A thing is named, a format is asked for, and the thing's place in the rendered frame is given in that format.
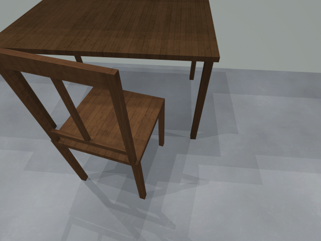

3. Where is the table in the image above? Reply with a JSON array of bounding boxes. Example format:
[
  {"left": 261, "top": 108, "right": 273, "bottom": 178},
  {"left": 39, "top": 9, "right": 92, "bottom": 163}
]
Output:
[{"left": 0, "top": 0, "right": 220, "bottom": 140}]

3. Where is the chair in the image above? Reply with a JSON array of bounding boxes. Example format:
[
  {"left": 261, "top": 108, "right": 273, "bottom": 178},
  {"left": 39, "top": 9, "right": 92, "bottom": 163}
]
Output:
[{"left": 0, "top": 48, "right": 165, "bottom": 199}]

